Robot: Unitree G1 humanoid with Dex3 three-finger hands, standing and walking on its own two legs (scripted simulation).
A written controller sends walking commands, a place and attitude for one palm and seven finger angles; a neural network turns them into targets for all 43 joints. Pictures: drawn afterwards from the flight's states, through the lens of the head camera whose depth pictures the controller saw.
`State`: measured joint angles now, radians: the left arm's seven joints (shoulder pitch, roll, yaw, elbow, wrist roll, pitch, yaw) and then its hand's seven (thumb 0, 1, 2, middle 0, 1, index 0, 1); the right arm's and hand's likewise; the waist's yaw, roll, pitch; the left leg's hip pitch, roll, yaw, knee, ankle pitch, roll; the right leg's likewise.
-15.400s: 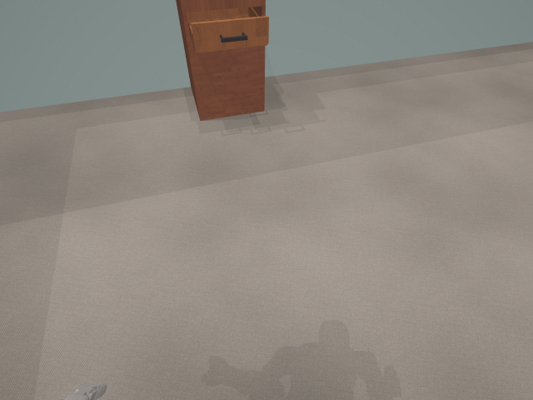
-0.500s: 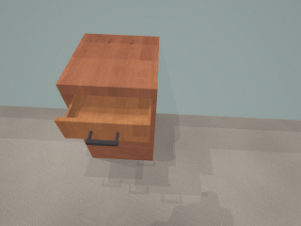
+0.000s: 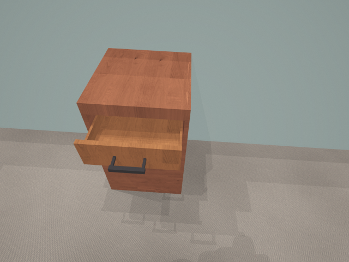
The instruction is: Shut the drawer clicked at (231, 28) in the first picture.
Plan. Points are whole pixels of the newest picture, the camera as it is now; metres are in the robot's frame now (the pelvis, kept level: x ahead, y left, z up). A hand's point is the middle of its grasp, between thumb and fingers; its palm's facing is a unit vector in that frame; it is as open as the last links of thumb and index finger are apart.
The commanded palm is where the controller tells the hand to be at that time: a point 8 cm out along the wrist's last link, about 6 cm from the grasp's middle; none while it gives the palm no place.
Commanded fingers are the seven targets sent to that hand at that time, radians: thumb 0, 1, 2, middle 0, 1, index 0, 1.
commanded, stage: come to a stop and stand still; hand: left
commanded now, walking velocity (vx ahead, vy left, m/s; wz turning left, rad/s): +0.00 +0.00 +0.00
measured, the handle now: (128, 165) +0.47 +0.19 -0.19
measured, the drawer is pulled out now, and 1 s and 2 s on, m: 0.15 0.15 0.15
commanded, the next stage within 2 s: look again from close up in 1.04 s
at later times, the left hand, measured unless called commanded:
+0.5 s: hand out of the picture -0.04 +0.20 -0.17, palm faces +0.03 -0.98 -0.18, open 7.4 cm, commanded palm none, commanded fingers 0.00 0.90 0.90 -0.20 -0.30 -0.20 -0.30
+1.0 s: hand out of the picture +0.02 +0.18 -0.16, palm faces +0.03 -0.98 -0.18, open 7.4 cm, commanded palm none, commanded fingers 0.00 0.90 0.90 -0.20 -0.30 -0.20 -0.30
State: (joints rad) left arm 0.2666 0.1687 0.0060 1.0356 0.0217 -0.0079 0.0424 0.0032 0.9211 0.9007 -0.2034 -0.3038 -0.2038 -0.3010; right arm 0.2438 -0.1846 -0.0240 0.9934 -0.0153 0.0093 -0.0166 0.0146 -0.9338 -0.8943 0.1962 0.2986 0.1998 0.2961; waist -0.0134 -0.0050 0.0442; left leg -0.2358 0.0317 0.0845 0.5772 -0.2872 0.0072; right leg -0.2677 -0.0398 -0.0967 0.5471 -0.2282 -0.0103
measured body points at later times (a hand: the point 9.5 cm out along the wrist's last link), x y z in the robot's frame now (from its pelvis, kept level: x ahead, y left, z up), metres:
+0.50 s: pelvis +0.01 +0.04 +0.01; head +0.01 +0.04 +0.46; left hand -0.04 +0.25 -0.15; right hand +0.01 -0.18 -0.15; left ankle +0.01 +0.11 -0.73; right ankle +0.04 -0.11 -0.73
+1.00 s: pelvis +0.03 +0.02 +0.01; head +0.04 +0.02 +0.46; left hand +0.02 +0.23 -0.15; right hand +0.02 -0.19 -0.15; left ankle +0.01 +0.11 -0.73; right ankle +0.04 -0.12 -0.73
